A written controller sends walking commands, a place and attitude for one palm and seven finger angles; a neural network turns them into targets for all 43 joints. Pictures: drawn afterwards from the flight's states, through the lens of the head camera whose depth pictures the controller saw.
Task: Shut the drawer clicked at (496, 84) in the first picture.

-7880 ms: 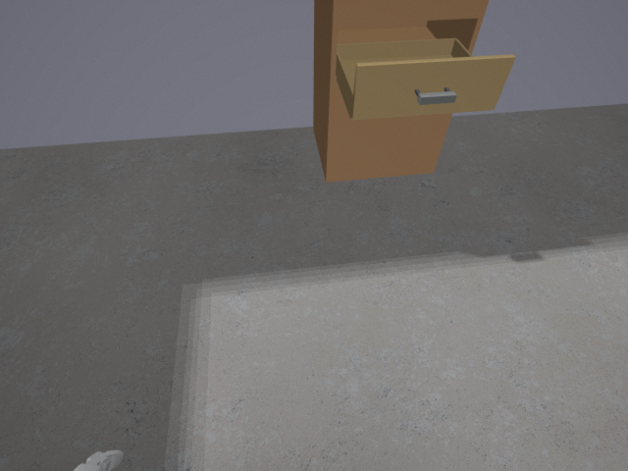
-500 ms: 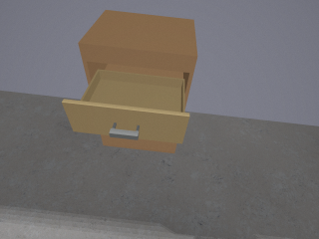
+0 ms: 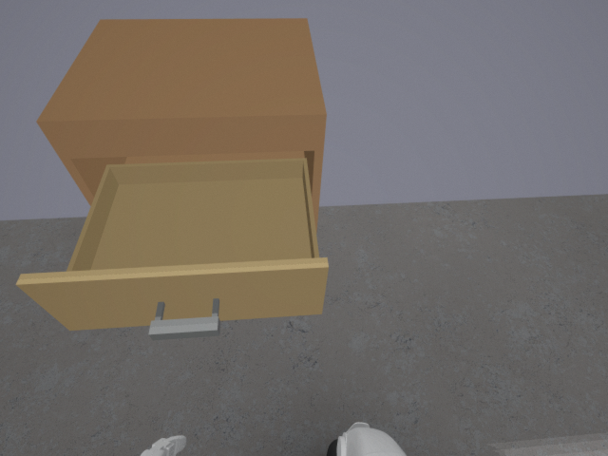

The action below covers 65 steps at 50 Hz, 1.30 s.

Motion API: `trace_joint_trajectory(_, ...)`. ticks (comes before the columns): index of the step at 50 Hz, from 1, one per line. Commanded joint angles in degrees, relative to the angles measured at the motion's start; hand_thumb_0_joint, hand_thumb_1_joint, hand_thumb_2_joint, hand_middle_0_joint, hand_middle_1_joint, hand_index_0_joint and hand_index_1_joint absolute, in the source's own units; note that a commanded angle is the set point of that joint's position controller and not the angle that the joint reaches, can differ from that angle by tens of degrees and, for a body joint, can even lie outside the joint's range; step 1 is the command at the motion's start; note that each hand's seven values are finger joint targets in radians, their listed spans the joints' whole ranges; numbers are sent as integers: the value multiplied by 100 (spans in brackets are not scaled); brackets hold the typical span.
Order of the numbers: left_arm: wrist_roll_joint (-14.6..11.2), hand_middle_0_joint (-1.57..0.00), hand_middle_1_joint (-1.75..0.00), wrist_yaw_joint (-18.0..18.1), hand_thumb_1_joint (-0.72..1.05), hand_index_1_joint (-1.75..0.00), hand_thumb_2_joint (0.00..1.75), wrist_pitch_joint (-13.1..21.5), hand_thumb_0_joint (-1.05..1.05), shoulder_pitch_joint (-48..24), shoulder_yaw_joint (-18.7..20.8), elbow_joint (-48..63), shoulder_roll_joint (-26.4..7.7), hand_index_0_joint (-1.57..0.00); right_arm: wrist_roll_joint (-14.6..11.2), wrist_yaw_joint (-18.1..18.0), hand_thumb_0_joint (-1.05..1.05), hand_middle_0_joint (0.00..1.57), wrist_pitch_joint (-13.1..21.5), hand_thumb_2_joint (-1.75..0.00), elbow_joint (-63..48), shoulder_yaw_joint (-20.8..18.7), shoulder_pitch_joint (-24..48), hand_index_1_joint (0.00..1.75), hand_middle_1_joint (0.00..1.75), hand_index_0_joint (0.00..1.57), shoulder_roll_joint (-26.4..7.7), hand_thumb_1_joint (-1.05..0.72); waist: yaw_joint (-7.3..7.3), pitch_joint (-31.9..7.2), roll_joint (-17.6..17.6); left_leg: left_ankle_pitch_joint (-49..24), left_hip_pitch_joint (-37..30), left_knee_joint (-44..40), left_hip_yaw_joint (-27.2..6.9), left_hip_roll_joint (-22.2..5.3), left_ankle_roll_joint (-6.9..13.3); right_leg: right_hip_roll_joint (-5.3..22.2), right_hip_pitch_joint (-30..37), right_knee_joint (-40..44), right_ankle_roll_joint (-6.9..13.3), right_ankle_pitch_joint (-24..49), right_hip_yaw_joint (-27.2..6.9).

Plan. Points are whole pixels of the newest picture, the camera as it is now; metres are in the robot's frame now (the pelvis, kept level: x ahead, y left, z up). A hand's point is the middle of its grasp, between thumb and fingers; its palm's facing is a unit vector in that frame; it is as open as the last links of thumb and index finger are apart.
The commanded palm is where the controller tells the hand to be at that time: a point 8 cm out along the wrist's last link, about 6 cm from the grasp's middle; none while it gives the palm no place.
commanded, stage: come to a stop and stand still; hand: left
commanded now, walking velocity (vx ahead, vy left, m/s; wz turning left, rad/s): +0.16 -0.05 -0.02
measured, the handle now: (187, 316) +0.36 +0.20 -0.14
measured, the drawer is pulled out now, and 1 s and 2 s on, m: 0.30 0.30 0.30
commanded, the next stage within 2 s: look again from close up in 1.20 s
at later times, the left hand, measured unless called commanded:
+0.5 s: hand out of the picture +0.11 +0.21 -0.17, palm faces +0.03 -0.97 -0.23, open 7.3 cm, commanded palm none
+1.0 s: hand out of the picture -0.01 +0.17 -0.16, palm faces +0.00 -0.98 -0.18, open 7.4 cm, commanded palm none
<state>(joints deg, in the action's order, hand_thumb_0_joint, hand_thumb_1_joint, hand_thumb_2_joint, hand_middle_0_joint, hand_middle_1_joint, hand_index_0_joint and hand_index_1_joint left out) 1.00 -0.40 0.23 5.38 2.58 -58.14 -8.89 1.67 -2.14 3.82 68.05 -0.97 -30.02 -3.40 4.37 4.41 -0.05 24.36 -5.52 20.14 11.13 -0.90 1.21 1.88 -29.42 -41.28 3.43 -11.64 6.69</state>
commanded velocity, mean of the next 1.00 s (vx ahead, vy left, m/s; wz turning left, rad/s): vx -0.09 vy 0.03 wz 0.00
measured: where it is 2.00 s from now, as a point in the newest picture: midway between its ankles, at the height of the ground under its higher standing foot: outside the picture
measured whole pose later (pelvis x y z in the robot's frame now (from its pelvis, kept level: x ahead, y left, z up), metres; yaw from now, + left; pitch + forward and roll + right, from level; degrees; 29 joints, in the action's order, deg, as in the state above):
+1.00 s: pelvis +0.02 +0.01 +0.01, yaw -3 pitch -2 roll +1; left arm 0.5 2.2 -0.4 19.4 -0.7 -67.0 -6.4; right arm 0.3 -1.8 -0.5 65.9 -0.8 -16.2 -8.5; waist 0.0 1.5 1.0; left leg 10.2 10.2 22.2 3.2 -0.8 -0.1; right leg -0.3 -6.4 -23.4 1.5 -15.3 2.4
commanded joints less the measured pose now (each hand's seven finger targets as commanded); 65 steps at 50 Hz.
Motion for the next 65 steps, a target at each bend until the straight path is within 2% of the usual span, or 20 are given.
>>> trace_joint_trajectory(1, 54, -20, -30, 96, 90, -30, 90, 305, 0, 1938, 160, -279, -690, -20, -138, 14, 0, 20, 26, -90, -271, -224, 24, 30, 30, 20, -1069, -90, -1072, -873, 312, -5393, 1379, 2507, -375, -1098, 245, -29, 3082, 1230, 328, 1535, -116)
trace_joint_trajectory(2, 35, -20, -30, 161, 90, -30, 90, 360, 0, 2465, 265, -415, -1086, -20, -221, 24, 0, 20, 52, -90, -375, -206, -151, 30, 30, 20, -749, -90, -1116, -1399, -564, -1534, 2840, 4285, -179, -280, -12, 1577, 4290, 1251, 1053, 3865, -2164)
trace_joint_trajectory(3, -63, -20, -30, 175, 90, -30, 90, 349, 0, 2443, 249, -404, -1272, -20, -237, -14, 0, 20, 12, -90, -426, -202, -176, 30, 30, 20, -698, -90, -929, -1441, -438, 1058, 3108, 5551, -700, 76, -62, 2340, 3868, 1644, 1628, 5628, -2697)
trace_joint_trajectory(4, -51, -20, -30, 195, 90, -30, 90, 363, 0, 1928, 211, -238, -1175, -20, -189, 2, 0, 20, -75, -90, -508, -190, -14, 30, 30, 20, -638, -90, -814, -1436, -572, 782, 2911, 5583, -1314, -174, -92, 2247, 3053, 1913, 1541, 4954, -2688)
trace_joint_trajectory(6, -27, -20, -30, 282, 90, -30, 90, 279, 0, 827, 90, -11, -721, -20, -151, -17, 0, 20, -256, -90, -450, -153, 88, 30, 30, 20, -502, -90, -346, -613, 165, 365, 2639, 5115, -1325, -430, -184, 1886, 1593, 2251, 1232, 3766, -1943)
trace_joint_trajectory(8, 57, -20, -30, 355, 90, -30, 90, 222, 0, 509, 63, 101, -544, -20, -151, -36, 0, 20, -454, -90, -410, -140, 67, 30, 30, 20, -287, -90, -84, -338, 210, 275, 2136, 4254, -1243, -414, -261, 1556, 525, 2211, 954, 3789, -1167)
trace_joint_trajectory(15, 94, -20, -30, 328, 90, -30, 90, 11, 0, 696, 174, 213, -906, -20, -108, 62, 0, 20, -640, -90, -850, -257, 811, 30, 30, 20, -706, -90, -357, -637, -876, 171, 2631, 3661, -1069, -127, -449, 1444, 1314, 2096, 895, 3093, -1270)
trace_joint_trajectory(20, 136, -20, -30, 335, 90, -30, 90, -74, 0, 723, 203, 322, -1063, -20, -143, 93, 0, 20, -559, -90, -1025, -241, 1124, 30, 30, 20, -760, -90, -423, -722, -973, -17, 2170, 2373, -961, -19, -395, 1290, 1415, 2003, 821, 2255, -1383)
trace_joint_trajectory(23, 51, -20, -30, 336, 90, -30, 90, -109, 0, 725, 155, 297, -946, -20, -148, 106, 0, 20, -469, -90, -864, -194, 798, 30, 30, 20, -812, -90, -279, -715, -459, -1410, 999, 291, -912, -98, -323, 943, 919, 1527, 315, 867, -1241)
trace_joint_trajectory(25, -15, -20, -30, 299, 90, -30, 90, -138, 0, 1003, 46, 306, -445, -20, -69, 81, 0, 20, -368, -90, -1116, -201, 1213, 30, 30, 20, -1323, -90, -566, -357, 1224, -2825, 1928, -487, -2236, -1446, 266, 15, 1034, 632, -241, -763, -529)
trace_joint_trajectory(27, 10, -20, -30, 325, 90, -30, 90, -233, 0, 1220, 30, 88, -508, -20, -50, -8, 0, 20, -301, -90, -1156, -139, 1846, 30, 30, 20, -1261, -90, -744, -287, 1397, -3393, 2464, -665, -2210, -1559, 663, -24, 1391, -501, -354, -1513, -719)
trace_joint_trajectory(31, 27, -20, -30, 293, 90, -30, 90, -191, 0, 1429, 11, -135, -457, -20, -69, -22, 0, 20, -322, -90, -1065, -118, 1962, 30, 30, 20, -1213, -90, -772, -283, 613, -3443, 1955, -382, -1747, -1200, 738, 39, 1191, -558, -383, -1307, -708)
trace_joint_trajectory(34, 11, -20, -30, 309, 90, -30, 90, -131, 0, 1447, -86, -243, -344, -20, -88, -21, 0, 20, -352, -90, -840, -145, 1560, 30, 30, 20, -1260, -90, -577, -459, 669, -3413, 1278, -178, -1856, -1146, 747, 134, 1397, 788, -429, -1193, -523)
trace_joint_trajectory(36, 0, -20, -30, 329, 90, -30, 90, -68, 0, 1709, -119, -443, -379, -20, -146, -19, 0, 20, -343, -90, -717, -139, 1451, 30, 30, 20, -1202, -90, -620, -490, 432, -3196, 1261, 126, -1840, -936, 514, 178, 1920, 2055, -397, -119, -550)
trace_joint_trajectory(38, -6, -20, -30, 352, 90, -30, 90, 16, 0, 1704, -159, -559, -524, -20, -201, 2, 0, 20, -322, -90, -668, -110, 1275, 30, 30, 20, -1001, -90, -412, -528, 146, -2643, 1266, 220, -1595, -593, 103, 593, 2077, 2207, -181, 941, -1001)
trace_joint_trajectory(40, -11, -20, -30, 348, 90, -30, 90, 83, 0, 1544, -182, -587, -460, -20, -168, 4, 0, 20, -362, -90, -593, -95, 1265, 30, 30, 20, -1006, -90, -327, -500, -715, -2601, 999, 297, -1354, -522, -45, 608, 1845, 2111, -94, 1557, -1080)
trace_joint_trajectory(48, -27, -20, -30, 316, 90, -30, 90, 37, 0, 1627, -211, -699, -403, -20, -137, 48, 0, 20, -409, -90, -343, -14, 1060, 30, 30, 20, -898, -90, -386, 328, -51, -1088, 1387, -210, -1348, -408, -62, 468, 1285, 2690, -101, -744, -1146)
trace_joint_trajectory(56, -40, -20, -30, 309, 90, -30, 90, 32, 0, 1731, -178, -704, -278, -20, -115, 28, 0, 20, -385, -90, -243, 11, 664, 30, 30, 20, -713, -90, -438, 328, -15, -1002, 1616, -209, -1343, -390, -36, 414, 1283, 2659, -59, -895, -1120)
trace_joint_trajectory(64, -53, -20, -30, 329, 90, -30, 90, 74, 0, 1814, -188, -733, -142, -20, -117, -10, 0, 20, -309, -90, -180, 31, 438, 30, 30, 20, -608, -90, -452, 99, -15, -1581, 1544, -124, -1335, -470, -44, 392, 1469, 2438, -51, -208, -1083)
trace_joint_trajectory(65, 59, -20, -30, 483, 90, -30, 90, 299, 0, 2111, -219, -724, -396, -20, -110, 86, 0, 20, -188, -90, -677, 63, 1389, 30, 30, 20, -840, -90, -743, 494, -502, -1427, 2492, 1384, -1058, -413, -230, 755, 1511, 2363, -333, 2531, -1529)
